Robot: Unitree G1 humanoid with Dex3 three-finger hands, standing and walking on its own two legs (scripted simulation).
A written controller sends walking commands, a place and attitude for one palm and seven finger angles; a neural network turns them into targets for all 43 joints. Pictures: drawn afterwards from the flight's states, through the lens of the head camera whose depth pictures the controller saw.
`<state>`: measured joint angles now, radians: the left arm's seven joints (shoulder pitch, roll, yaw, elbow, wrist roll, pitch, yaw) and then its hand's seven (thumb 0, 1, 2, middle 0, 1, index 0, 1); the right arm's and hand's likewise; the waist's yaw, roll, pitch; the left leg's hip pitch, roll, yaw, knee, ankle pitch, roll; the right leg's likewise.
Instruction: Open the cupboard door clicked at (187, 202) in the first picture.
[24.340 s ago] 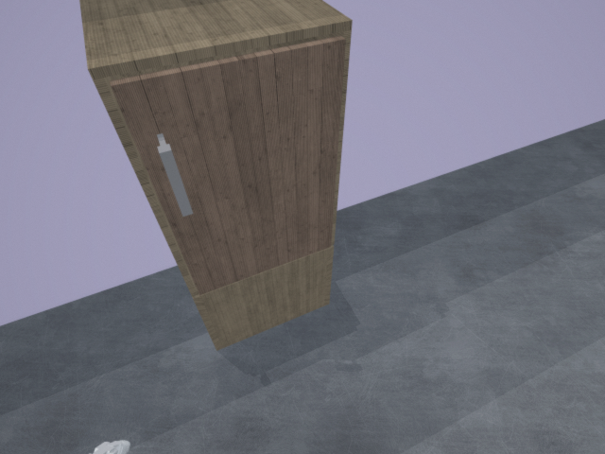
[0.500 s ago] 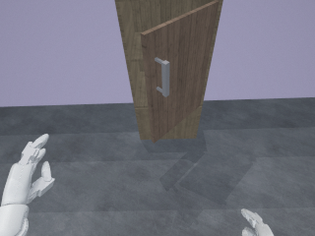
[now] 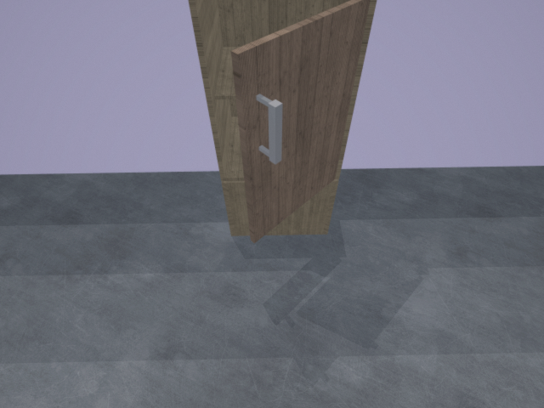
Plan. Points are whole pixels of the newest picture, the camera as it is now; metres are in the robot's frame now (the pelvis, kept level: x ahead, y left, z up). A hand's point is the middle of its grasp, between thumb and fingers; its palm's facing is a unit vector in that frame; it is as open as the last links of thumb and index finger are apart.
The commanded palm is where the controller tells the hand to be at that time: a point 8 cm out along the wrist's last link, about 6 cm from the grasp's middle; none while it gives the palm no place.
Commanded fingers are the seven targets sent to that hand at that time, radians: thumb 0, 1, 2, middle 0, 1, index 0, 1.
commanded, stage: let the arm hang, fingers relaxed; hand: left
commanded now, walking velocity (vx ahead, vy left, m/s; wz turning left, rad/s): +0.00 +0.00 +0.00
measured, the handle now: (268, 130) +0.64 +0.05 +0.04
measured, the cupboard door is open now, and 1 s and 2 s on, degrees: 43 43 43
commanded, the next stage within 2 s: look to check the result in 0.52 s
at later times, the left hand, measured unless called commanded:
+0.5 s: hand out of the picture +0.03 +0.17 -0.17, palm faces +0.03 -0.98 -0.20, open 7.3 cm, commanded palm none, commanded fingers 0.00 0.90 0.90 -0.20 -0.30 -0.20 -0.30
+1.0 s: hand out of the picture +0.05 +0.18 -0.17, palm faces +0.03 -0.98 -0.21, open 7.4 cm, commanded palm none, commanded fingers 0.00 0.90 0.90 -0.20 -0.30 -0.20 -0.30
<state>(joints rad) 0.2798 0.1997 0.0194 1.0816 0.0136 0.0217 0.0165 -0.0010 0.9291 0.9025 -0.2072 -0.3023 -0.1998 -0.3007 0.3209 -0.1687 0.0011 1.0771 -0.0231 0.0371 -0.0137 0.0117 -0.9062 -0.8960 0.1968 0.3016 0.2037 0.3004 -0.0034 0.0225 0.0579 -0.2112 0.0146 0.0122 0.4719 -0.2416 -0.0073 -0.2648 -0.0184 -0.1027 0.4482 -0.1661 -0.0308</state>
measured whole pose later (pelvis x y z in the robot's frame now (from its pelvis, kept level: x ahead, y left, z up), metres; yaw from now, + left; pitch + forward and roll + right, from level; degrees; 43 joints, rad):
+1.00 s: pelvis +0.03 +0.00 +0.01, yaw -1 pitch -1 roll +0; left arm 0.23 0.16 0.02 1.14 0.01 -0.01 0.02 0.00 0.90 0.90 -0.20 -0.30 -0.20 -0.30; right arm 0.25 -0.16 0.00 1.14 -0.02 0.00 -0.03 0.01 -0.91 -0.90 0.20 0.30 0.20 0.30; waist 0.00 0.01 0.05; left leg -0.11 0.02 0.02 0.38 -0.25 -0.02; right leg -0.19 -0.01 -0.09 0.40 -0.19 -0.03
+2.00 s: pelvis +0.04 -0.06 +0.00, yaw -22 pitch +2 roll +2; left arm 0.25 0.17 0.08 0.95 0.02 0.02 0.01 0.00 0.90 0.90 -0.21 -0.30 -0.20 -0.30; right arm 0.05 -0.24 -0.07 0.92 -0.01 0.06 -0.03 0.01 -0.91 -0.90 0.20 0.30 0.20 0.30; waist 0.04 0.01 0.10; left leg -0.50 0.04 -0.04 1.08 -0.35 -0.07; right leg -0.24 0.11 0.11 0.44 -0.21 -0.10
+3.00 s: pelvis +0.10 -0.08 +0.00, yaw -59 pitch +1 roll +1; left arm 0.21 0.19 0.05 0.91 0.02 0.00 -0.02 0.00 0.90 0.90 -0.21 -0.30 -0.20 -0.30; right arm 0.24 -0.24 -0.06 0.92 -0.02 0.04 0.01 0.01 -0.91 -0.90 0.20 0.30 0.20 0.30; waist -0.02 0.00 0.06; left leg -0.50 0.10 0.04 1.00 -0.34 -0.08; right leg -0.21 0.04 0.04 0.44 -0.26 -0.05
